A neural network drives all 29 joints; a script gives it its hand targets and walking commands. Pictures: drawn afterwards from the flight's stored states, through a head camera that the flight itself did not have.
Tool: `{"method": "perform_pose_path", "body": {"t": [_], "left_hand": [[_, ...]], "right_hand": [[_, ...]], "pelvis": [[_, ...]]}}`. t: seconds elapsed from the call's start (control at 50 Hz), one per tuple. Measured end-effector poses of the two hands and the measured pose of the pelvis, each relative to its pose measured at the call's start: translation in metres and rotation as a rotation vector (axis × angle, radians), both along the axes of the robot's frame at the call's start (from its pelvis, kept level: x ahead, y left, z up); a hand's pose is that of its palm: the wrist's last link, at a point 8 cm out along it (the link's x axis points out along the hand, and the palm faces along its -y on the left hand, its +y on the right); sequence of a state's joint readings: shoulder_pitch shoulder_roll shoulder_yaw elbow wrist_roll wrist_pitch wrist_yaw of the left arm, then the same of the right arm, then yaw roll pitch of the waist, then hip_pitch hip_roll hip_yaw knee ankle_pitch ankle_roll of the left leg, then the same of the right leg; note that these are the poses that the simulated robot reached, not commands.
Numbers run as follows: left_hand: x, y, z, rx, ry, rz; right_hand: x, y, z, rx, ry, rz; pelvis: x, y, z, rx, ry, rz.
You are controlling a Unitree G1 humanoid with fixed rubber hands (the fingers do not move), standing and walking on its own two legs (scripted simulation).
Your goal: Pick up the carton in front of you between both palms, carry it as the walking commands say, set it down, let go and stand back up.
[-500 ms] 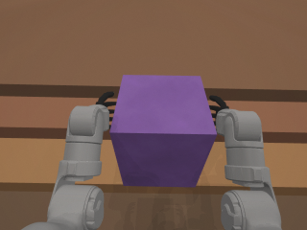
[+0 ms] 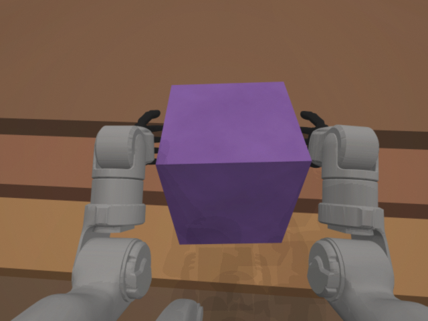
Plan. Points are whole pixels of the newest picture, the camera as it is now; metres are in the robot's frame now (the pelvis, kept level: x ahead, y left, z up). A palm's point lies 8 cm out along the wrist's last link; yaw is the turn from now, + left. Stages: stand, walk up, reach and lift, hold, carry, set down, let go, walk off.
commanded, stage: carry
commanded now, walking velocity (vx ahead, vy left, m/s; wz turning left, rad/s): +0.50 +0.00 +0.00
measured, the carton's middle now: (228, 167) +0.39 +0.02 +0.09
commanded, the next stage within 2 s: none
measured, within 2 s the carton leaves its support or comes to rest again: neither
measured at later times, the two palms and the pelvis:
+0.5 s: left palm out of the picture +0.69 +0.07 +0.29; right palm (365, 5) +0.65 -0.23 +0.30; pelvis +0.29 -0.02 +0.12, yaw +0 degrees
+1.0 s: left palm out of the picture +0.95 +0.12 +0.45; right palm out of the picture +0.98 -0.18 +0.44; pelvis +0.59 -0.05 +0.24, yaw +0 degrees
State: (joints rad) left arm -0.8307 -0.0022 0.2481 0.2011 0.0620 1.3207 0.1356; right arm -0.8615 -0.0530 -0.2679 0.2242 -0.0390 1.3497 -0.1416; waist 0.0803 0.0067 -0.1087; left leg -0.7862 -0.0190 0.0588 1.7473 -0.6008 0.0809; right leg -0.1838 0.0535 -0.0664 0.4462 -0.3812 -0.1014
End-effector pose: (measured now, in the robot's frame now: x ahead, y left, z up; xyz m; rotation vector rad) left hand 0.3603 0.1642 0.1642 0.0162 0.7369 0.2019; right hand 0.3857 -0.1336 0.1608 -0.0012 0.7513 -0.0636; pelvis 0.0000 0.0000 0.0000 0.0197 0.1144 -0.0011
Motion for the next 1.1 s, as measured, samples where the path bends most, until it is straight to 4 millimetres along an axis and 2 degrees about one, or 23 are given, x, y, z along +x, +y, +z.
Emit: {"method": "perform_pose_path", "body": {"t": [0.08, 0.16, 0.2, 0.28, 0.36, 0.4, 0.46, 0.52, 0.56, 0.62, 0.66, 0.74, 0.8, 0.9, 0.96, 1.04, 1.1], "left_hand": [[0.038, 0.004, 0.004, 0.005, -0.04, 0.02], [0.097, -0.005, 0.007, -0.021, -0.051, 0.01], [0.131, -0.017, 0.007, -0.048, -0.032, -0.026], [0.19, -0.054, 0.023, -0.059, -0.019, -0.135], [0.236, -0.085, 0.058, -0.062, -0.021, -0.188], [0.264, -0.093, 0.079, -0.078, -0.05, -0.2], [0.307, -0.099, 0.11, -0.105, -0.108, -0.2], [0.348, -0.097, 0.135, -0.112, -0.144, -0.174], [0.375, -0.091, 0.147, -0.104, -0.144, -0.141], [0.407, -0.076, 0.16, -0.058, -0.113, -0.063], [0.419, -0.063, 0.163, -0.031, -0.071, -0.009], [0.435, -0.046, 0.174, -0.046, 0.009, 0.052], [0.461, -0.041, 0.198, -0.048, -0.004, 0.074], [0.526, -0.044, 0.251, -0.026, -0.1, 0.061], [0.566, -0.047, 0.273, -0.009, -0.113, 0.037], [0.626, -0.048, 0.288, 0.005, -0.085, -0.006], [0.681, -0.05, 0.288, -0.006, -0.059, -0.052]], "right_hand": [[0.041, 0.004, -0.001, 0.026, -0.038, 0.003], [0.086, -0.005, -0.004, 0.034, -0.046, -0.036], [0.103, -0.018, -0.001, 0.01, -0.029, -0.076], [0.125, -0.053, 0.011, -0.014, -0.018, -0.172], [0.152, -0.08, 0.043, 0.005, -0.021, -0.242], [0.177, -0.089, 0.069, -0.007, -0.05, -0.255], [0.226, -0.096, 0.112, -0.041, -0.108, -0.246], [0.281, -0.096, 0.148, -0.056, -0.142, -0.214], [0.32, -0.092, 0.164, -0.059, -0.14, -0.178], [0.381, -0.078, 0.176, -0.053, -0.11, -0.086], [0.415, -0.065, 0.179, -0.035, -0.069, -0.023], [0.456, -0.041, 0.187, -0.018, 0.014, 0.04], [0.486, -0.036, 0.208, -0.005, 0.002, 0.051], [0.542, -0.04, 0.252, 0.029, -0.092, 0.032], [0.575, -0.044, 0.269, 0.041, -0.106, 0.01], [0.622, -0.047, 0.279, 0.03, -0.081, -0.016], [0.66, -0.049, 0.278, 0.001, -0.059, -0.048]], "pelvis": [[0.035, -0.002, 0.002, 0.022, -0.014, -0.023], [0.084, -0.001, 0.009, 0.028, -0.007, -0.011], [0.112, 0.001, 0.02, 0.041, -0.012, -0.014], [0.151, 0.007, 0.048, 0.047, -0.03, -0.009], [0.195, 0.008, 0.085, 0.014, -0.046, -0.016], [0.218, 0.003, 0.098, -0.005, -0.048, -0.019], [0.257, -0.009, 0.11, -0.021, -0.045, -0.011], [0.302, -0.025, 0.119, -0.04, -0.04, -0.005], [0.334, -0.037, 0.124, -0.055, -0.029, -0.009], [0.383, -0.058, 0.134, -0.071, -0.037, -0.013], [0.403, -0.068, 0.148, -0.08, -0.049, -0.009], [0.44, -0.078, 0.184, -0.073, -0.068, 0.001], [0.469, -0.081, 0.207, -0.046, -0.072, 0.02], [0.523, -0.073, 0.225, -0.029, -0.059, 0.025], [0.563, -0.061, 0.233, -0.019, -0.061, 0.013], [0.623, -0.042, 0.242, 0.009, -0.054, 0.003], [0.672, -0.026, 0.241, 0.026, -0.039, -0.001]]}}
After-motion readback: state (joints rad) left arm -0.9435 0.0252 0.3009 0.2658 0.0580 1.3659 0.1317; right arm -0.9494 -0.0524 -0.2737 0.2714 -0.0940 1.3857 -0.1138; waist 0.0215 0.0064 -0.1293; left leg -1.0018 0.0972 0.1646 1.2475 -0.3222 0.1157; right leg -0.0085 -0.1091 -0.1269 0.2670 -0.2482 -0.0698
